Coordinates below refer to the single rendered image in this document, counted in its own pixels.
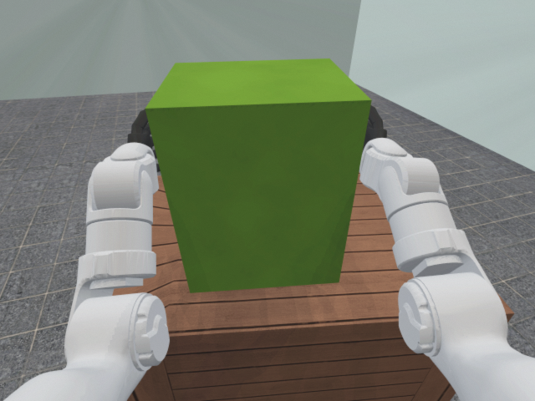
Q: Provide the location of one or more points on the robot left upper arm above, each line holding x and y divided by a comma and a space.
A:
111, 343

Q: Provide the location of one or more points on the right robot forearm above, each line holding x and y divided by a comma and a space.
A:
427, 242

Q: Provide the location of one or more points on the robot right upper arm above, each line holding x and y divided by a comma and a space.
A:
458, 322

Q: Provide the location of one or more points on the left robot forearm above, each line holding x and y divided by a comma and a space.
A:
118, 219

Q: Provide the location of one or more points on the right robot hand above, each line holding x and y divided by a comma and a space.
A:
374, 127

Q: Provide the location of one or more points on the left robot hand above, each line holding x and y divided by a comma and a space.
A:
140, 133

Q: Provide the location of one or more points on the carton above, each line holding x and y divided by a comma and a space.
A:
260, 162

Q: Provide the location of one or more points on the pedestal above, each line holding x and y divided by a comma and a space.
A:
321, 342

